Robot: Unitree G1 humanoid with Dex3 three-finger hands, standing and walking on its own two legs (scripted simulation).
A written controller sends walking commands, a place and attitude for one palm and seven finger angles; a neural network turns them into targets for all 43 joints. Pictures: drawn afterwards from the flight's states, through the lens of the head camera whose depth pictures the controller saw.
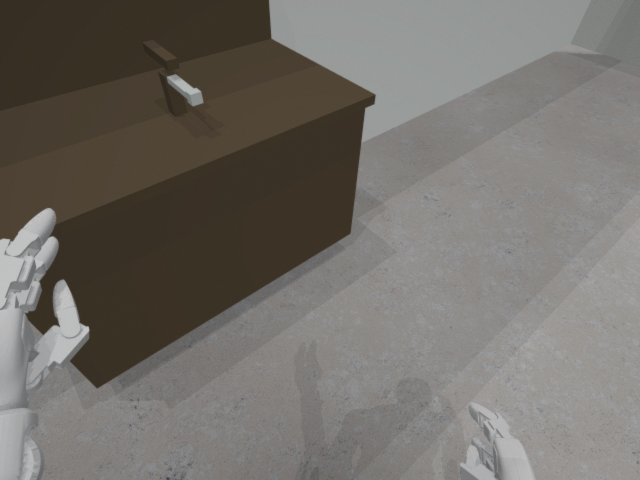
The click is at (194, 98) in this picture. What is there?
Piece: tap's lever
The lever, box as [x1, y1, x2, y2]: [185, 88, 203, 105]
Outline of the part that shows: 196,88 185,91 188,102 192,105 203,102 201,93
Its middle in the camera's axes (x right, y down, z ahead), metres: -0.30 -0.33 +0.90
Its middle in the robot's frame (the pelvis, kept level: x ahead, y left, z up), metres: +0.88 +0.36 +0.04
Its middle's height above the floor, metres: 0.81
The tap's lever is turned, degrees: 0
